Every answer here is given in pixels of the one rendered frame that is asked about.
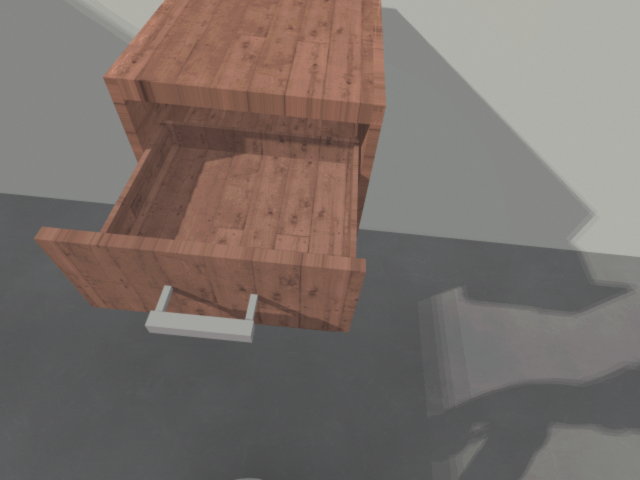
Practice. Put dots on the cabinet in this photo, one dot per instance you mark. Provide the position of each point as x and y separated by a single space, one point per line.
311 67

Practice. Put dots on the handle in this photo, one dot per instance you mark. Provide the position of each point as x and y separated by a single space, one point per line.
200 326

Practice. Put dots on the drawer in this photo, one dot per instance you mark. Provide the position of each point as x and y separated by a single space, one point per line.
220 213

